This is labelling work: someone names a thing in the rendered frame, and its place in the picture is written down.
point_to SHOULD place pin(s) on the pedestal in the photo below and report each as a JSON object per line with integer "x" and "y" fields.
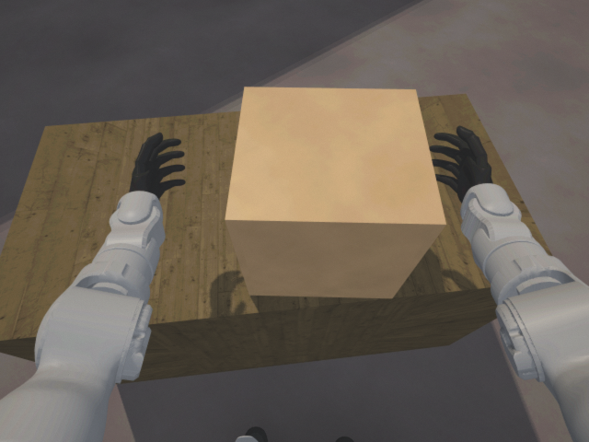
{"x": 204, "y": 320}

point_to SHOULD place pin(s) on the robot left hand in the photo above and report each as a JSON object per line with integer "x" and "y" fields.
{"x": 147, "y": 174}

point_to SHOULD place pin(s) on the left robot forearm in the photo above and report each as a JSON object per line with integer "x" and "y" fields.
{"x": 126, "y": 263}

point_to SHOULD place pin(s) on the robot right hand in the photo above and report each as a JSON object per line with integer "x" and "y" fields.
{"x": 473, "y": 167}

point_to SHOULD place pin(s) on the right robot upper arm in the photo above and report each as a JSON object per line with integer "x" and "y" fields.
{"x": 545, "y": 335}

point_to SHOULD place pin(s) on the left robot upper arm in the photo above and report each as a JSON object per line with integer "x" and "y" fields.
{"x": 96, "y": 339}

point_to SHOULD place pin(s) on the carton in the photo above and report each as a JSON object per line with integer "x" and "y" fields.
{"x": 332, "y": 191}

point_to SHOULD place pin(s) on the right robot forearm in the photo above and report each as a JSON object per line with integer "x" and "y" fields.
{"x": 503, "y": 247}

